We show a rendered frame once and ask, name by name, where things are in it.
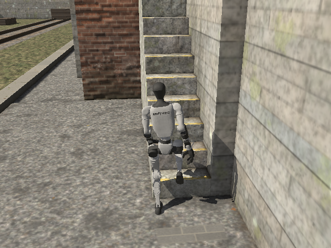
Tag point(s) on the robot right forearm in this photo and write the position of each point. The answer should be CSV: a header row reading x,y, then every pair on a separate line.
x,y
186,139

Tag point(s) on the robot left hand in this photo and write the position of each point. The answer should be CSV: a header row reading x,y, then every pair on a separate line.
x,y
154,141

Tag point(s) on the robot right hand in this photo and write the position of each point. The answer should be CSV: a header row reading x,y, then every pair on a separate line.
x,y
191,154

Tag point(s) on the robot left forearm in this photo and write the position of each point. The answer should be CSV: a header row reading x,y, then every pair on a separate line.
x,y
148,137

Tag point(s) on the right robot upper arm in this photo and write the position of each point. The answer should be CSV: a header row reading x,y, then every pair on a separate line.
x,y
179,116

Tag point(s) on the right robot thigh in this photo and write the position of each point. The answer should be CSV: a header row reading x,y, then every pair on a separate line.
x,y
178,146

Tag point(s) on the left robot upper arm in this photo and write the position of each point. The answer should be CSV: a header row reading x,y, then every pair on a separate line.
x,y
145,119

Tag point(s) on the left robot thigh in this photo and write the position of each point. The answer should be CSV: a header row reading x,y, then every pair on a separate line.
x,y
154,159

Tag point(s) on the robot thigh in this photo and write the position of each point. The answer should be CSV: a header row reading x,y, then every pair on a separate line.
x,y
154,159
178,146

